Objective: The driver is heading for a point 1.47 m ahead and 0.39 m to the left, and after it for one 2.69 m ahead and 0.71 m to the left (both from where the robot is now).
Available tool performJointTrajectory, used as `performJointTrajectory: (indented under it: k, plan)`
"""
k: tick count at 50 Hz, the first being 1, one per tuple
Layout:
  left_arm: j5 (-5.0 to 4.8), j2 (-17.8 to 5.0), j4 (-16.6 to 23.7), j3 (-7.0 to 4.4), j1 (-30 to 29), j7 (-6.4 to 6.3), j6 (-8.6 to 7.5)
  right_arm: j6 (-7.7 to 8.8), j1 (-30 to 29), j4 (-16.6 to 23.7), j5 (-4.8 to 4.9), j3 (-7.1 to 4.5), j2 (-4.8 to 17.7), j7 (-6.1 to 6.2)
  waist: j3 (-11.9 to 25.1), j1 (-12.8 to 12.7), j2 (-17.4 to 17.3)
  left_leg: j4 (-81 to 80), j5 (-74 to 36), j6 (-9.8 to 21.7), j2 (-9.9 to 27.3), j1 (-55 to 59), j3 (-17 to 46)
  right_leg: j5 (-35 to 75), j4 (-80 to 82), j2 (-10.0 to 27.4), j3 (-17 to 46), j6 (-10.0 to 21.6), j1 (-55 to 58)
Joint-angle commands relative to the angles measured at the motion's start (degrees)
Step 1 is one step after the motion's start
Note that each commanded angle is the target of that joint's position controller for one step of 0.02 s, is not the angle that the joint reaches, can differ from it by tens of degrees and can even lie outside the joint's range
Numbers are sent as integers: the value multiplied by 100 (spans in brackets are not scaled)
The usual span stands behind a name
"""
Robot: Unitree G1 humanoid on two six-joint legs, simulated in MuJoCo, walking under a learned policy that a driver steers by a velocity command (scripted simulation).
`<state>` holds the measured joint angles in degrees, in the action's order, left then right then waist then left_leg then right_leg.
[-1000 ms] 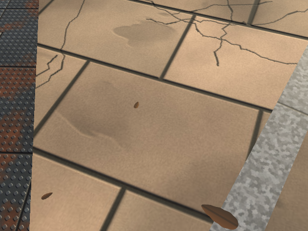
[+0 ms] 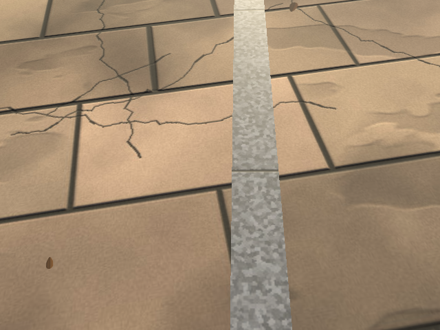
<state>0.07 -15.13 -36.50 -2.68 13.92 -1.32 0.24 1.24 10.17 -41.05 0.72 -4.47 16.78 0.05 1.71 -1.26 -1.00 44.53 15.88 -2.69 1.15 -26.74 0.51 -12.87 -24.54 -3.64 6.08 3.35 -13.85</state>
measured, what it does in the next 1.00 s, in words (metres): walks ahead, turning left: left foot, then right foot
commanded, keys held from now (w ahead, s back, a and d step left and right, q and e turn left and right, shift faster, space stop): w+q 0.84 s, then w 0.08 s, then w+e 0.08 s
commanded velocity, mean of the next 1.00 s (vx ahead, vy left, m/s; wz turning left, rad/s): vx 0.45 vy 0.00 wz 0.40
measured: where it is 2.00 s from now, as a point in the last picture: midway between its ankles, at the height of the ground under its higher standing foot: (151, 201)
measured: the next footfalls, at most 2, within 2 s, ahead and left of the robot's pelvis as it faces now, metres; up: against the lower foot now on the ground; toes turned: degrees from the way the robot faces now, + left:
left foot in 0.16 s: +0.09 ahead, +0.13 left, +0.00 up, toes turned +4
right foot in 0.62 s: +0.45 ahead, -0.01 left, +0.00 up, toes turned +22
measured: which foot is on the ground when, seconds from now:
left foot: up 0.00-0.14, down 0.16-0.64, up 0.66-1.00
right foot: down 0.00-0.16, up 0.18-0.60, down 0.62-1.00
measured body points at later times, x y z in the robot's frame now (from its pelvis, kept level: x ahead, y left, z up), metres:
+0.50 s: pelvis +0.17 +0.06 +0.00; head +0.20 +0.10 +0.45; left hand +0.35 +0.34 -0.08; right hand +0.22 -0.21 -0.11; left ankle +0.05 +0.13 -0.74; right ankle +0.38 -0.06 -0.70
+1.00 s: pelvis +0.43 +0.13 -0.01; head +0.46 +0.15 +0.44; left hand +0.30 +0.39 -0.13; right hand +0.75 +0.03 -0.08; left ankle +0.51 +0.34 -0.70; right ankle +0.41 -0.03 -0.74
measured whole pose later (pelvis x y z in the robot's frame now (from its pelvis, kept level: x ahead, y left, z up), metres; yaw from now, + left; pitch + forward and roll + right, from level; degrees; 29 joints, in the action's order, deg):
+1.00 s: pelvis +0.43 +0.13 -0.01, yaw +29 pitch +1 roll -3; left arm -1.3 -17.2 -48.6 -4.4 19.7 1.0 -5.1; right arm 2.0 5.3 -34.8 0.9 -2.4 16.8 -1.5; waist -2.4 -5.9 -2.3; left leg 40.8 3.7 0.8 5.9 -37.6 2.7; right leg -16.0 -14.2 -1.0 -7.6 -0.2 0.6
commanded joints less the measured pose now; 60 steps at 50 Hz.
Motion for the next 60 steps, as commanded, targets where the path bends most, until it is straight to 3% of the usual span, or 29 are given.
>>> performJointTrajectory:
  k: [1, 6, 8, 9, 10, 11, 12, 14, 18, 22, 27, 29, 30, 31, 32, 33, 34, 36, 38, 41, 46, 51, 52, 54, 55, 56, 57, 58, 60]
  plan:
    - [10, -1082, 185, -296, 206, 45, -159, 220, -665, 562, 68, -26, 434, -99, -205, -337, 960, -519, 130, 234, 97, -289, -57, -1657, 1208, 1651, 1565, 989, 331]
    - [-83, -1062, 60, -269, 34, 145, -215, 313, -78, 406, 83, 26, 376, -180, -343, 38, 640, -1399, -57, 675, -68, 890, -325, -1864, 941, 1587, 1174, 826, -243]
    - [-7, -707, 60, -155, -91, 158, -247, 317, 765, 132, 89, -22, 488, -140, -137, 398, 321, -1663, 126, 831, 26, 2034, 31, -1539, -10, 1185, 572, 507, -853]
    - [63, -329, 237, -47, -294, 176, -326, 336, 1263, 94, 45, -109, 923, -90, -16, 491, -734, -2418, 878, 1277, 992, 2727, 1751, -1001, -1781, 487, -315, 38, -1757]
    - [-16, -592, 561, -112, -597, 151, -474, 357, 1707, 69, 8, -264, 1433, -151, -89, 655, -1760, -3242, 1823, 2153, 1881, 3305, 4062, -1776, -3234, -8, -553, -254, -3284]
    - [-122, -886, 559, -191, -680, 155, -584, 409, 1610, 136, -2, -169, 1109, -171, -312, 639, -1124, -3363, 2099, 2235, 2006, 3356, 4305, -1776, -3921, 261, -125, -237, -3856]
    - [-147, -892, 492, -196, -683, 195, -650, 430, 1414, 228, -37, -105, 900, -154, -452, 536, -794, -3297, 1770, 2060, 1767, 3276, 3790, -1194, -4083, 457, -31, -194, -3979]
    - [33, -790, 418, -194, -741, 223, -713, 377, 1168, 348, -35, -58, 774, -100, -437, 412, -287, -3243, 487, 1792, 1353, 3041, 2924, -401, -3714, 640, -109, -255, -3808]
    - [72, -502, 346, -138, -988, 239, -687, 261, 1241, 286, -3, -16, 708, 51, -326, 344, -420, -3305, -1379, 1598, 810, 2460, 1855, 460, -2539, 491, -392, -593, -2986]
    - [-3, -290, 461, -51, -1774, 294, -694, 180, 1545, 109, 57, -66, 805, 159, -449, 587, -556, -3174, -1686, 1398, 550, 1902, 1530, 1384, -1065, 211, -476, -720, -2142]
    - [-96, -586, 530, -161, -2043, 348, -762, 97, 1623, -6, 141, -139, 905, 217, -470, 519, -654, -2815, -1664, 1257, 834, 2137, 2110, 1402, -336, 177, -210, -555, -1475]
    - [-105, -801, 426, -271, -1554, 314, -794, 59, 1442, 47, 113, -175, 928, 212, -243, 219, -812, -2322, -2611, 1140, 822, 2225, 2167, 984, -190, 142, -306, -329, -746]
    - [-81, -965, 272, -374, -910, 263, -809, 50, 1323, 114, 85, -148, 822, 189, 193, -129, -744, -1559, -3243, 968, 531, 2093, 1967, 1072, 8, 195, -377, -124, 217]
    - [6, -1209, 154, -454, 54, 206, -806, 51, 1170, 289, 1, -65, 615, 153, 1094, -584, -499, -179, -2707, 790, 240, 1357, 1784, 827, -271, 883, 198, 252, 1891]
    - [114, -1596, 18, -532, 795, 172, -744, 98, 1823, 407, 13, 98, -5, 153, 2091, -417, 1087, 1921, 376, 402, -618, -649, 1166, -75, -146, 2377, 2551, 1024, 4089]
    - [17, -1285, -48, -449, 745, 229, -721, 148, 2191, 383, 169, 92, 340, 141, 2211, -256, 1954, 2893, 1769, 336, -438, -1445, 1130, -1078, 532, 2858, 4088, 1309, 4001]
    - [-27, -812, 32, -335, 359, 190, -673, 133, 1705, 342, 234, -39, 778, 127, 1188, -322, 1282, 3203, 1268, 290, -79, -1785, 1029, -1394, 686, 2604, 3231, 1088, 3162]
    - [14, -575, -53, -254, -98, 168, -597, 123, 879, 503, 74, -61, 778, 102, 143, -194, 498, 2859, 537, 290, 321, -1518, 686, -245, 906, 2085, 1718, 802, 1565]
    - [79, -474, -145, -221, -322, 169, -627, 57, 830, 562, 97, -63, 576, 44, -169, 58, 698, 2553, 314, 318, 548, -1115, 639, 325, 1251, 1811, 956, 753, 750]
    - [5, -635, -353, -283, -357, 179, -722, -36, 590, 717, 65, 26, 295, 22, -403, 137, 605, 2015, 94, 241, 660, -1242, 541, 893, 1619, 1874, 328, 898, 402]
    - [-44, -927, -609, -327, -213, 199, -701, 100, -94, 846, 25, 156, 163, -106, -469, -35, 332, 238, -1363, 287, 537, -902, 339, 1469, 1702, 1641, -608, 797, 472]
    - [-261, -1303, -956, -373, 402, 243, -529, 227, -935, 1157, 19, 150, 338, -234, -675, -190, 336, -1035, -1062, 474, 309, -525, 4, 1617, 1426, 1896, -371, 708, 1058]
    - [-263, -1367, -1004, -378, 452, 239, -482, 245, -842, 1149, 15, 103, 440, -237, -591, -89, 392, -1218, -891, 525, 209, -262, -53, 1939, 1203, 1936, -314, 645, 1201]
    - [-239, -1275, -1070, -302, 475, 225, -426, 258, 330, 812, -33, -127, 830, -174, 164, 599, 381, -1594, -1024, 747, -136, 1658, -320, 3275, -296, 1553, -614, 352, 906]
    - [-107, -947, -968, -156, 473, 220, -459, 230, 1309, 651, -92, -271, 1223, -85, 960, 1039, 120, -1317, -1263, 1020, 624, 3345, 399, 2195, -1854, 1237, -820, 77, -136]
    - [-60, -213, -789, 68, 1093, 238, -533, 198, 1577, 653, -201, -345, 1787, -28, 1854, 714, -1453, -1885, -343, 1869, 2294, 4987, 3106, -1524, -4030, 296, -836, -355, -2153]
    - [-217, -775, -908, -66, 868, 231, -590, 216, 1659, 681, -194, -228, 1272, -44, 2131, 969, -1048, -2437, 130, 1945, 2338, 4780, 3891, -2044, -4879, 332, 81, -363, -2572]
    - [-344, -1036, -751, -166, 476, 235, -591, 240, 1364, 618, -151, -130, 997, -54, 1225, 892, -897, -2499, 40, 1725, 2165, 4234, 2977, -1684, -5102, 589, 31, -320, -3060]
    - [-201, -914, -668, -166, 90, 196, -538, 296, 713, 558, -118, -24, 608, -82, 389, 534, -570, -2785, -615, 1514, 1717, 2938, 1796, -874, -4635, 1001, -145, -314, -2856]
Keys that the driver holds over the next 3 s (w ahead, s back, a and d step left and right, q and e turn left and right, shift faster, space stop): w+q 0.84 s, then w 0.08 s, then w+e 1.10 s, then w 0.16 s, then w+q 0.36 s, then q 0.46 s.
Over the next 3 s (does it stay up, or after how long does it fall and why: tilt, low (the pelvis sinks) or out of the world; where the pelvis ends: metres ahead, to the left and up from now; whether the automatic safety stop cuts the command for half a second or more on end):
stays up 1.39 0.32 -0.02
